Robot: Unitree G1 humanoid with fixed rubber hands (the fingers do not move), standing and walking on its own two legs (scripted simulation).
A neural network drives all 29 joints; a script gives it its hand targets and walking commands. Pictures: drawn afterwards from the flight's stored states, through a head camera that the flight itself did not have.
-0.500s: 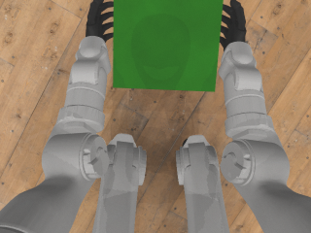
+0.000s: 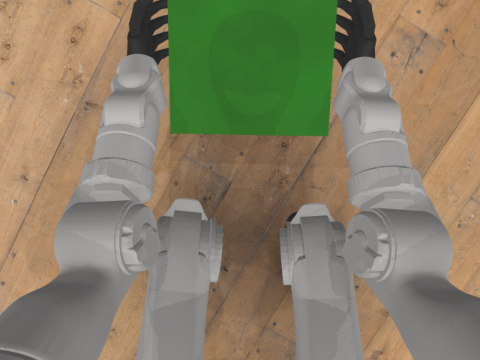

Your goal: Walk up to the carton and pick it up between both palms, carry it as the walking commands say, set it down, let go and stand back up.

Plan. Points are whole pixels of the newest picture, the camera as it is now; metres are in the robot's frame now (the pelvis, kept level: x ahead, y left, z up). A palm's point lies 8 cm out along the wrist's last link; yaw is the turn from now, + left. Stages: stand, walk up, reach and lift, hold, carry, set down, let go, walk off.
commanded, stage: set down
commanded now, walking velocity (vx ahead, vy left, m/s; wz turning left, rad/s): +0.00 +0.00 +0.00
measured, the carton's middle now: (248, 68) +0.52 +0.01 -0.24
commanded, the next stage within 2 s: none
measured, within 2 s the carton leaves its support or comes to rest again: rests again in 0.70 s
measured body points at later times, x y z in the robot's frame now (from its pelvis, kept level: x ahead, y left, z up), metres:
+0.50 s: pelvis +0.00 +0.00 -0.01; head +0.36 +0.01 +0.26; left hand +0.52 +0.16 -0.19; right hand +0.53 -0.14 -0.19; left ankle +0.10 +0.14 -0.36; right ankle +0.10 -0.14 -0.36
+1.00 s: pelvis +0.00 +0.00 -0.02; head +0.35 +0.01 +0.25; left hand +0.52 +0.16 -0.21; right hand +0.53 -0.14 -0.20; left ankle +0.10 +0.14 -0.36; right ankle +0.10 -0.14 -0.36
